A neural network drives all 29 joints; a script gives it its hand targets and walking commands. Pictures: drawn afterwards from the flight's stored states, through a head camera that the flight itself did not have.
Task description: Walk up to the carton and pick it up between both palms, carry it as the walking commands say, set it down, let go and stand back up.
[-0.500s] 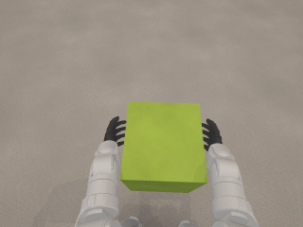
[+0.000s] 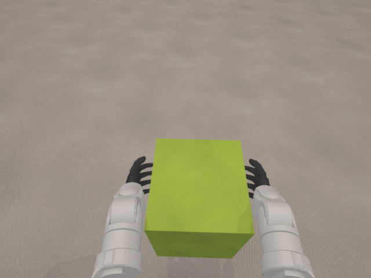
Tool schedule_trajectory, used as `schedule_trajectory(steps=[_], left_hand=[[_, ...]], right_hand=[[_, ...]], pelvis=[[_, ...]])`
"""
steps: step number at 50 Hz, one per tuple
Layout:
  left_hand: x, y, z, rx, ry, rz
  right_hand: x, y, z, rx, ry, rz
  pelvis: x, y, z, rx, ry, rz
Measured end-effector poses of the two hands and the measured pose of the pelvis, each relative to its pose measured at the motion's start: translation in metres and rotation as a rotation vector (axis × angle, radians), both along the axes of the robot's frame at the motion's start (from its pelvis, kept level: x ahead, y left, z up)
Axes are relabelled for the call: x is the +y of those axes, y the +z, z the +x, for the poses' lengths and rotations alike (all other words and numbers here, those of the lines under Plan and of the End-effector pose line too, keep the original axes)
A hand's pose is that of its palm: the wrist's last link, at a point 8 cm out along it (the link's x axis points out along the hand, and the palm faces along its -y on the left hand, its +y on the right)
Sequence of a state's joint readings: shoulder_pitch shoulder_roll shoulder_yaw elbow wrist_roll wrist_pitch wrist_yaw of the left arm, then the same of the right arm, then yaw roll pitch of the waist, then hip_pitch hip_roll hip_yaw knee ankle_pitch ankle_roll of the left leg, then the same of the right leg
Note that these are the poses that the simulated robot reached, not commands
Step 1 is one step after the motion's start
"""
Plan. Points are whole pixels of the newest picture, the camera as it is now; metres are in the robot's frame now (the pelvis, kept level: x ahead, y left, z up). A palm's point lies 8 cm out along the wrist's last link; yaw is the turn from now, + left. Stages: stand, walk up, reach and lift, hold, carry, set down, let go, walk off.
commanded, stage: reach and lift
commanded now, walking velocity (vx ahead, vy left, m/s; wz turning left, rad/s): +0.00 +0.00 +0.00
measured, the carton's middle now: (196, 202) +0.31 +0.02 -0.04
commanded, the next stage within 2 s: hold in 1.28 s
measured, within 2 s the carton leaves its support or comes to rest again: neither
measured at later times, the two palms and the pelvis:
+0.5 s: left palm (141, 181) +0.30 +0.15 +0.05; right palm (272, 195) +0.29 -0.14 +0.05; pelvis +0.00 +0.01 +0.00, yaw -1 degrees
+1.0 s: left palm (140, 183) +0.30 +0.14 +0.05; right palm (272, 193) +0.30 -0.14 +0.05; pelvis +0.01 +0.00 +0.01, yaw +0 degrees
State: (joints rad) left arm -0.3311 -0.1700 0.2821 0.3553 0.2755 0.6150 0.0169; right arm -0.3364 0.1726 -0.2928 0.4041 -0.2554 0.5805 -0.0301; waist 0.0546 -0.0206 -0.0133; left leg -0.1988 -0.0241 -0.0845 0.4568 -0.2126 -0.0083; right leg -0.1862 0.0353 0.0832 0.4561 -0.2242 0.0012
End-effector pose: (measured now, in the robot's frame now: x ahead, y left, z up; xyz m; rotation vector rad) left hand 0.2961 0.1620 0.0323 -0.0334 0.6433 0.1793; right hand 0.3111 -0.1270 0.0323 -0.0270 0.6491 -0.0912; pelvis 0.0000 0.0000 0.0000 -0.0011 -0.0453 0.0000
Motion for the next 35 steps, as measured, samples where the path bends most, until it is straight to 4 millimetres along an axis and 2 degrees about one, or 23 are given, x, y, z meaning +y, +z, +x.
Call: schedule_trajectory(steps=[9,20,35], left_hand=[[0.001,0.021,-0.004,-0.011,-0.015,0.000],[-0.010,0.018,-0.001,0.017,-0.059,0.000],[-0.023,0.023,0.007,0.009,-0.088,0.016]], right_hand=[[0.001,0.020,-0.009,-0.010,-0.013,-0.005],[-0.010,0.016,-0.020,0.021,-0.061,0.003],[-0.023,0.021,-0.017,0.014,-0.072,-0.007]], pelvis=[[0.006,0.002,-0.001,-0.067,-0.002,-0.001],[0.011,0.002,-0.006,-0.084,-0.011,-0.003],[0.003,0.004,0.004,-0.079,-0.012,0.000]])
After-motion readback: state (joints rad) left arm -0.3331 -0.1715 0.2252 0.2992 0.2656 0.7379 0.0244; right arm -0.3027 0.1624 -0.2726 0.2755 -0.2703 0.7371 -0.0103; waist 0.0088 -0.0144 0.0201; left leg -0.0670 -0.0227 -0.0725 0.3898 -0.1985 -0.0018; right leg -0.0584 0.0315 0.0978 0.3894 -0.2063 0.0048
